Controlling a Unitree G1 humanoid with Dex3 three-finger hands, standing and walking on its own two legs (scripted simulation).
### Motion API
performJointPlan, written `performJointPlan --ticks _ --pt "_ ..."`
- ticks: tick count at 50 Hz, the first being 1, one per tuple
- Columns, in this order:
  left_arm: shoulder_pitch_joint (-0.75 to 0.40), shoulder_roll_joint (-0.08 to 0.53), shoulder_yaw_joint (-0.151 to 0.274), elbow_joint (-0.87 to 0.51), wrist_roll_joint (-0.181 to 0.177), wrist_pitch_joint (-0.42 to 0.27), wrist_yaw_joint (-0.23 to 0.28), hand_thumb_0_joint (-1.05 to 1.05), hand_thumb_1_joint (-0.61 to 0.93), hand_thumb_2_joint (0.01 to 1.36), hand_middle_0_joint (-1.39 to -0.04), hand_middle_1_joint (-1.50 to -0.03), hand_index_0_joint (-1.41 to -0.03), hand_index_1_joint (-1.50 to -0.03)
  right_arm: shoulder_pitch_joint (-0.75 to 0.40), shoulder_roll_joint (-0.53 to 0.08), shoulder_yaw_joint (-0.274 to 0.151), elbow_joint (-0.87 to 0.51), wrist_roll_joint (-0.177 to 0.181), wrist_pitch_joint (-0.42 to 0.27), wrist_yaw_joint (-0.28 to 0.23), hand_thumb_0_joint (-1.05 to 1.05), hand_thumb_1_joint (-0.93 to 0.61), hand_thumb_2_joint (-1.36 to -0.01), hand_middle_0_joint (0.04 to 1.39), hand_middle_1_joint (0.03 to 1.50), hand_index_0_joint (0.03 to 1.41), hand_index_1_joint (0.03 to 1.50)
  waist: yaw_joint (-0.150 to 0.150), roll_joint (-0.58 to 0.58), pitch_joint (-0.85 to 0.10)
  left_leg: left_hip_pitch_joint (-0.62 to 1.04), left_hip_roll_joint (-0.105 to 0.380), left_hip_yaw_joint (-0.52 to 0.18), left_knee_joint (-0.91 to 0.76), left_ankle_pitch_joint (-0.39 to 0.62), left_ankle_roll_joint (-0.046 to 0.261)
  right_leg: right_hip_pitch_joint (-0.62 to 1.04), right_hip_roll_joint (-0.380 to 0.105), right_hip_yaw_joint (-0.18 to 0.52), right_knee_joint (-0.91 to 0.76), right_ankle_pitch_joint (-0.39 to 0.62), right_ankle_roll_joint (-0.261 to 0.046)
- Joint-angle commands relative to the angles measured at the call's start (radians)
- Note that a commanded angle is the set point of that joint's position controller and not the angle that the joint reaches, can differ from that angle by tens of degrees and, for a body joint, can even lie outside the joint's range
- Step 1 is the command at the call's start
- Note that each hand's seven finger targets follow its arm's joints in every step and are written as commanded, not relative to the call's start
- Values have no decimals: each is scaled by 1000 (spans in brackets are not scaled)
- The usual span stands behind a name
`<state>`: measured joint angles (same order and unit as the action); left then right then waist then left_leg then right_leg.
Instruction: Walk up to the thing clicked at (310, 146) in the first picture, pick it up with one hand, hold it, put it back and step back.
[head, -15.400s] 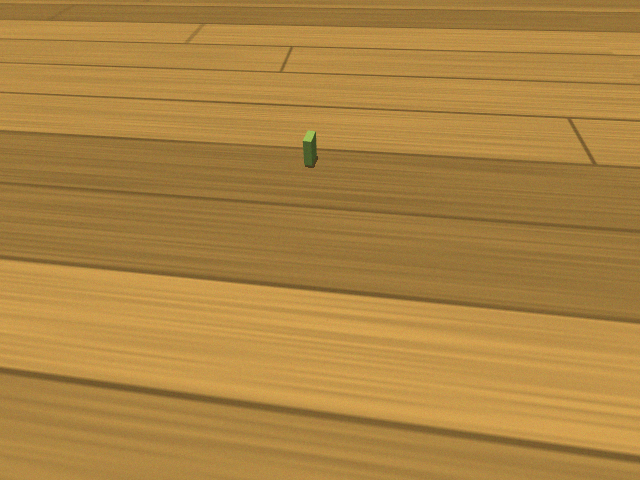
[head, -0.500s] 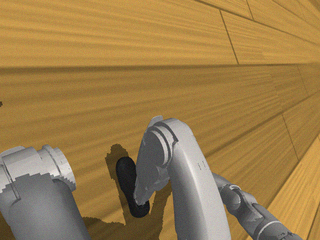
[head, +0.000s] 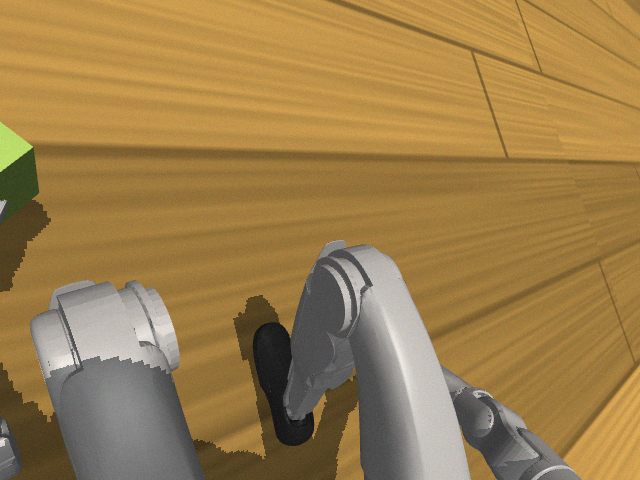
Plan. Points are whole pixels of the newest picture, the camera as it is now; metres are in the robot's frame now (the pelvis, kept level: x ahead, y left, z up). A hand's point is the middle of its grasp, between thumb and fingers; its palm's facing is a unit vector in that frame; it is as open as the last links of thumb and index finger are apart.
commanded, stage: settle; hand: left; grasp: from the side
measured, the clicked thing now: out of the picture +0.44 +0.29 -0.18
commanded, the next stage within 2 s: lift in 1.46 s
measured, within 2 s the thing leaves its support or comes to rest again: neither
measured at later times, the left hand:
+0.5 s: hand out of the picture +0.40 +0.32 -0.05, palm faces +0.38 -0.92 -0.07, open 8.8 cm
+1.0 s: hand out of the picture +0.41 +0.31 +0.02, palm faces +0.37 -0.92 -0.07, open 8.9 cm
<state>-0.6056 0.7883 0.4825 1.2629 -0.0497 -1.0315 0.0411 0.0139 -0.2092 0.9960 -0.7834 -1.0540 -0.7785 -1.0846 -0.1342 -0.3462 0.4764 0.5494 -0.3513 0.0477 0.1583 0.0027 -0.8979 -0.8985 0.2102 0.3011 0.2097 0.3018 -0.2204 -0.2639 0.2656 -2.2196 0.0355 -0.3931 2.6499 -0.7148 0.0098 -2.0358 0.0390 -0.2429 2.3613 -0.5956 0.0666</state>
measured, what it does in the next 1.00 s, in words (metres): rises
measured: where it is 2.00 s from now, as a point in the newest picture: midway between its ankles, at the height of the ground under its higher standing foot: (214, 444)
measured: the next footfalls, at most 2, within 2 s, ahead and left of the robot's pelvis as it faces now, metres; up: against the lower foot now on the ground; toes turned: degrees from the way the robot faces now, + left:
none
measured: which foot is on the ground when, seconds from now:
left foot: down 0.00-1.00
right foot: down 0.00-1.00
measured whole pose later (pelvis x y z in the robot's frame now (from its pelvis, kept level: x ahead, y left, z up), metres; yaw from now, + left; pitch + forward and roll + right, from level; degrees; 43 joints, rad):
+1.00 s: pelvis +0.03 -0.02 +0.06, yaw +10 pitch +31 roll -7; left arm -0.56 0.44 0.42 0.80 -0.12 -0.60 -0.16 0.01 -0.29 1.02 -0.83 -1.12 -0.83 -1.13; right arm 0.05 -0.30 0.06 0.64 -0.08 0.06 0.08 0.01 -0.89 -0.89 0.21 0.30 0.21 0.30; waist -0.10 -0.02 -0.08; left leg -2.21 0.04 -0.15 2.36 -0.70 -0.02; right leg -2.14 -0.04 -0.07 2.28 -0.68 0.02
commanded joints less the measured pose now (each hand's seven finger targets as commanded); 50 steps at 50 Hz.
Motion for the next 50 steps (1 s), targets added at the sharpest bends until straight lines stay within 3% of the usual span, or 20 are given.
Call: performJointPlan --ticks 1,3,6,9,11,15,16,17,19,23,24,28,33,36,39,41,43,44,48,50 --pt "-212 101 -38 -250 -8 -23 -15 0 331 1235 -1192 -1296 -1188 -1316 43 -350 -185 -11 28 11 -18 0 -888 -898 200 300 199 300 -84 640 -593 424 46 112 -420 78 -44 166 37 -83 -130 122 -81" --pt "-191 77 -44 -292 -14 3 -24 0 349 1234 -1205 -1305 -1203 -1321 61 -345 -209 -7 46 10 -16 0 -883 -896 200 300 200 300 -62 648 -619 453 47 108 -440 88 -50 141 31 -76 -121 123 -83" --pt "-189 26 -61 -338 -31 47 -35 0 348 1240 -1215 -1319 -1215 -1334 95 -330 -240 -6 72 7 -15 0 -877 -894 200 300 200 300 -53 613 -643 409 33 132 -438 83 -37 143 28 -58 -140 125 -86" --pt "-204 17 -62 -400 -30 91 -45 0 322 1233 -1219 -1327 -1220 -1341 127 -313 -277 8 98 5 -17 0 -879 -893 200 300 200 300 -26 610 -675 405 28 149 -454 58 -31 119 22 -36 -151 101 -90" --pt "-215 -13 -85 -442 -26 117 -55 0 318 1229 -1211 -1321 -1212 -1336 139 -300 -296 8 111 4 -17 0 -875 -893 200 300 200 300 -20 600 -704 408 24 162 -463 50 -28 115 18 -25 -160 91 -93" --pt "-153 -29 -74 -471 -27 176 -68 0 307 1212 -1193 -1310 -1195 -1322 165 -280 -333 4 145 9 -24 0 -876 -893 200 300 200 300 25 598 -738 401 13 184 -499 32 -22 95 9 -5 -172 64 -100" --pt "-166 -54 -93 -495 -32 185 -76 0 315 1205 -1198 -1310 -1201 -1321 171 -277 -342 6 152 9 -26 0 -876 -892 200 300 200 300 20 596 -741 401 11 187 -505 35 -22 91 7 -1 -175 66 -100" --pt "-181 -42 -68 -535 -40 192 -79 0 321 1209 -1199 -1318 -1202 -1328 184 -274 -351 8 159 11 -30 0 -878 -892 200 300 200 300 28 596 -768 411 9 192 -507 43 -21 96 6 4 -179 69 -101" --pt "-162 -52 -69 -545 -45 215 -92 0 299 1197 -1191 -1312 -1194 -1323 191 -262 -367 11 174 11 -36 0 -878 -892 200 300 200 300 46 581 -795 407 4 212 -507 54 -17 99 3 20 -185 66 -103" --pt "-197 -75 -81 -588 -62 246 -116 0 255 1188 -1169 -1306 -1174 -1316 230 -241 -392 25 197 12 -48 0 -881 -893 200 300 200 300 38 540 -832 377 -6 245 -497 82 -5 136 -1 40 -211 83 -102" --pt "-185 -55 -59 -603 -65 250 -120 0 248 1184 -1169 -1307 -1173 -1318 225 -238 -402 20 203 11 -50 0 -883 -894 200 300 200 300 60 529 -860 378 -7 254 -496 79 -3 150 -1 50 -215 73 -103" --pt "-191 -88 -69 -619 -78 274 -153 0 224 1177 -1154 -1303 -1160 -1312 242 -219 -427 29 222 11 -62 0 -883 -894 200 300 200 300 70 500 -886 372 -13 276 -508 69 3 159 -6 66 -239 54 -101" --pt "-130 -87 -24 -608 -89 311 -176 0 230 1171 -1152 -1300 -1160 -1306 259 -209 -449 16 242 12 -73 0 -883 -893 201 300 200 300 98 462 -949 384 -18 296 -524 122 5 208 -16 81 -252 83 -99" --pt "-186 -116 -37 -662 -99 322 -188 0 210 1189 -1174 -1319 -1181 -1328 273 -197 -464 26 251 9 -81 0 -884 -893 201 300 200 300 97 477 -965 398 -20 305 -540 114 3 203 -20 92 -262 75 -102" --pt "-159 -107 -20 -637 -95 338 -192 0 220 1184 -1173 -1311 -1179 -1320 278 -189 -477 26 259 4 -88 0 -882 -893 201 300 200 300 108 436 -968 384 -20 318 -539 113 10 219 -21 105 -283 67 -99" --pt "-179 -139 -35 -640 -98 347 -201 0 214 1203 -1177 -1330 -1185 -1338 299 -177 -483 46 259 3 -92 0 -881 -893 201 300 200 300 101 413 -977 384 -19 326 -532 134 13 244 -23 114 -297 93 -95" --pt "-205 -112 -22 -665 -90 350 -198 0 177 1186 -1180 -1322 -1187 -1331 292 -175 -491 33 262 0 -96 0 -886 -894 201 300 200 300 107 420 -991 385 -21 331 -546 118 15 255 -25 122 -310 72 -96" --pt "-165 -135 -21 -627 -92 360 -201 0 182 1198 -1194 -1335 -1201 -1344 303 -166 -492 45 264 -1 -97 0 -886 -894 201 300 200 300 114 399 -982 386 -20 335 -546 145 15 269 -26 125 -314 95 -95" --pt "-209 -150 -24 -677 -93 361 -202 0 182 1203 -1212 -1341 -1217 -1351 309 -165 -504 43 266 -4 -102 0 -886 -894 201 300 200 300 113 438 -1012 437 -21 333 -573 156 10 260 -31 125 -318 96 -100" --pt "-175 -146 -16 -627 -84 374 -200 0 179 1207 -1209 -1340 -1214 -1350 305 -165 -507 40 271 -6 -104 0 -886 -894 200 300 200 300 121 423 -990 439 -21 331 -592 143 10 245 -32 123 -324 76 -102"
